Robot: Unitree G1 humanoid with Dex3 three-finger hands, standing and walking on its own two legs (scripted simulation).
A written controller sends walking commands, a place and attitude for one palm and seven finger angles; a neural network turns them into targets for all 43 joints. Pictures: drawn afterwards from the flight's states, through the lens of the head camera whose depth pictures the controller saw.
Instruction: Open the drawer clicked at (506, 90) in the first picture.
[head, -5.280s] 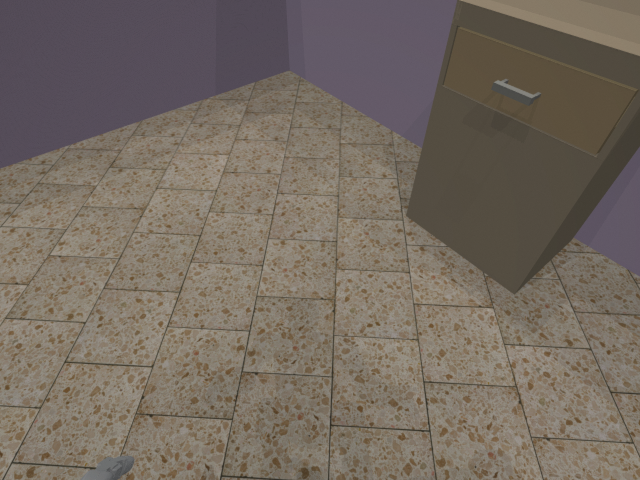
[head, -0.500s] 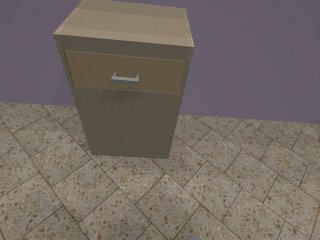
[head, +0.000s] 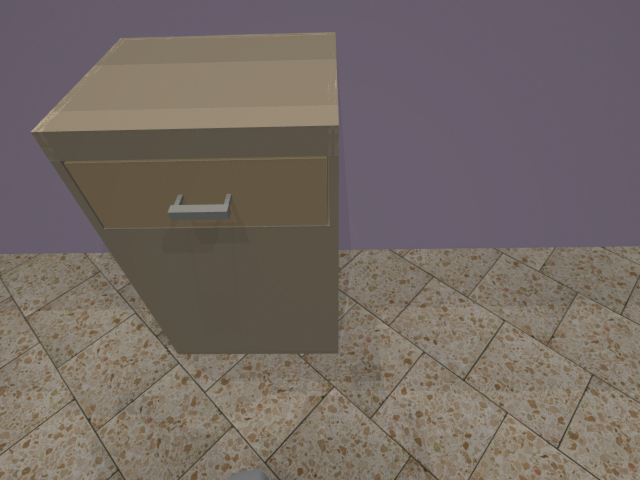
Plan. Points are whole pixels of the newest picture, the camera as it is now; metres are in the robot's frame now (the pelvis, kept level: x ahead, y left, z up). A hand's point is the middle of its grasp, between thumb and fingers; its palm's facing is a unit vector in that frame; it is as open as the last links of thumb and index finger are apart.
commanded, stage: take the last steps up to it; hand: left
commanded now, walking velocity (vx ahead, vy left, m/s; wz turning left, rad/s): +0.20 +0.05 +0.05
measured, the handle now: (202, 205) +0.63 +0.27 -0.05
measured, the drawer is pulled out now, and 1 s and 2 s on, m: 0.00 0.00 0.00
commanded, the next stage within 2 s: come to a stop and stand still in 0.14 s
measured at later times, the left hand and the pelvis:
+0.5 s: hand out of the picture +0.07 +0.19 -0.19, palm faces +0.07 -0.98 -0.16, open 7.4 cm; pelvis +0.13 +0.03 -0.01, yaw +0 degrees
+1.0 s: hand (251, 475) +0.17 +0.12 -0.16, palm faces +0.03 -0.97 -0.24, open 7.3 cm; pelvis +0.10 -0.06 +0.00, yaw +1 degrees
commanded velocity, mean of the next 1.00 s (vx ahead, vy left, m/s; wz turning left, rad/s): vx -0.06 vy -0.02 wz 0.01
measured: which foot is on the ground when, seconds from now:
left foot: up 0.00-0.30, down 0.32-0.76, up 0.78-1.00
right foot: down 0.00-0.36, up 0.38-0.74, down 0.76-1.00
